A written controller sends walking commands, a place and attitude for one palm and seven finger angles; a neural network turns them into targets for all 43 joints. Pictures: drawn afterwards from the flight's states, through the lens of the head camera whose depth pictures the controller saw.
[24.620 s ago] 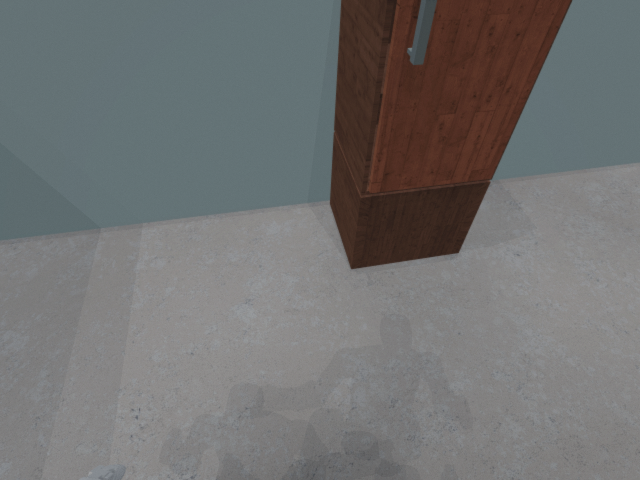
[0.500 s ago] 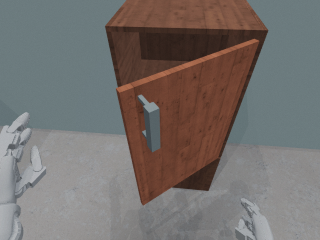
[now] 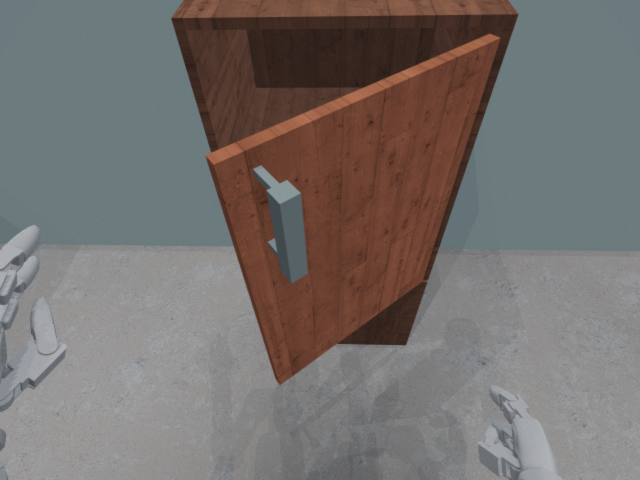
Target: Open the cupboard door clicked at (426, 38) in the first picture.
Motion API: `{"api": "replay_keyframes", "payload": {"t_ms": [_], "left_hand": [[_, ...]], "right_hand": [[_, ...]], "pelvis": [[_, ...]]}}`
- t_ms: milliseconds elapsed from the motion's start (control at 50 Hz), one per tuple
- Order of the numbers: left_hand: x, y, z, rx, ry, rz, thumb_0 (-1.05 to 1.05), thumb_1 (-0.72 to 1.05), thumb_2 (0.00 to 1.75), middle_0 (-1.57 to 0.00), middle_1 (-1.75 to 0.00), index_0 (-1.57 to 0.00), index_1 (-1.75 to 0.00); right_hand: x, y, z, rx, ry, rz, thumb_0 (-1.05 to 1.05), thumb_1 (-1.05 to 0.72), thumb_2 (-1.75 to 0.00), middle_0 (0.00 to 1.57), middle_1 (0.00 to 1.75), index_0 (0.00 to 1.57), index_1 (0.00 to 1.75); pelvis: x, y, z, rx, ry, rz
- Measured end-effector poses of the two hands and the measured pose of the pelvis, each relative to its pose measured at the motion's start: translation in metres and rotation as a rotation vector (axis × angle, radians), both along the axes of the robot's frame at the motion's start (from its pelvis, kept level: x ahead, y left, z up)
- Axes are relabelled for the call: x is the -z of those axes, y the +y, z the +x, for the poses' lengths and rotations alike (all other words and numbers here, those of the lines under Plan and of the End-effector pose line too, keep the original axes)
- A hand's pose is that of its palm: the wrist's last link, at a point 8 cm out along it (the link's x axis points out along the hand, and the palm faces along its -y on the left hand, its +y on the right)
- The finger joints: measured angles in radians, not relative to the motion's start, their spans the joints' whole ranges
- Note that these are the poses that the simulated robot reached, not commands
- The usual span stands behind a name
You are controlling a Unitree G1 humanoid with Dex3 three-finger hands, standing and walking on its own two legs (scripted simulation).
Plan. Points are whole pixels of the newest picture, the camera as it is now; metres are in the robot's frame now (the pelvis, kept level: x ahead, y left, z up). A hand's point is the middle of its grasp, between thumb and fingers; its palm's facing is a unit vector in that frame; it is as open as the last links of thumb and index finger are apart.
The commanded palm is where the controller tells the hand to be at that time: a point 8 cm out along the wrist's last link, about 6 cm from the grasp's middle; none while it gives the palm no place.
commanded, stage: step back with the hand held close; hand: left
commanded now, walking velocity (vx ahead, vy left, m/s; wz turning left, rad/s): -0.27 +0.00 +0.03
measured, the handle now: (279, 225) +0.35 +0.08 +0.15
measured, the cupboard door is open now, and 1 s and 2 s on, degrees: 39 39 39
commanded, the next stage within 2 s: stop stepping back and stand still in 0.76 s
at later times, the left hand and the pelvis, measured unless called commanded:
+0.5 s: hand out of the picture +0.07 +0.28 +0.16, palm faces +0.51 -0.72 -0.48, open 7.4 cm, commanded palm +0.01 +0.32 +0.17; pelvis -0.11 +0.01 -0.02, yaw +4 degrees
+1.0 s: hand out of the picture -0.07 +0.29 +0.17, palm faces +0.51 -0.74 -0.43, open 7.4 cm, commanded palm -0.12 +0.32 +0.17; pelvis -0.25 +0.01 -0.01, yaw +2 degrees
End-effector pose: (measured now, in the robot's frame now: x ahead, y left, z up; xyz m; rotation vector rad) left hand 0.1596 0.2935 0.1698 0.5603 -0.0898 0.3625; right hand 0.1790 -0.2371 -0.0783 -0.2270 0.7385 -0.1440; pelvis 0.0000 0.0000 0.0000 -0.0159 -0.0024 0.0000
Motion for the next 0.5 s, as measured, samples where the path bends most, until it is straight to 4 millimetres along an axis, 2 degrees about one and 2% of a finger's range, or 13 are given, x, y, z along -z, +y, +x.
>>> {"api": "replay_keyframes", "payload": {"t_ms": [120,220,320,500], "left_hand": [[0.003,0.005,-0.011,0.045,0.006,0.019,0.01,0.89,0.9,-0.22,-0.3,-0.21,-0.3],[-0.005,0.011,-0.032,0.067,-0.061,0.046,0.01,0.89,0.9,-0.22,-0.3,-0.21,-0.3],[-0.007,0.018,-0.064,0.05,-0.12,0.07,0.01,0.89,0.9,-0.22,-0.3,-0.21,-0.3],[-0.009,0.019,-0.133,-0.056,-0.209,0.086,0.01,0.89,0.9,-0.22,-0.3,-0.21,-0.3]], "right_hand": [[-0.003,0.001,-0.026,0.041,0.014,-0.027,0.02,-0.9,-0.9,0.2,0.3,0.2,0.3],[-0.006,0.009,-0.051,0.043,0.0,-0.035,0.02,-0.9,-0.9,0.2,0.3,0.2,0.3],[-0.002,0.018,-0.078,0.018,-0.024,-0.032,0.02,-0.9,-0.9,0.2,0.3,0.2,0.3],[0.02,0.026,-0.12,-0.068,-0.009,-0.016,0.02,-0.9,-0.9,0.2,0.3,0.2,0.3]], "pelvis": [[0.003,0.008,-0.022,0.012,0.002,0.002],[0.007,0.013,-0.044,0.01,-0.003,-0.003],[0.013,0.016,-0.067,-0.006,-0.011,-0.012],[0.024,0.01,-0.107,-0.073,-0.033,-0.012]]}}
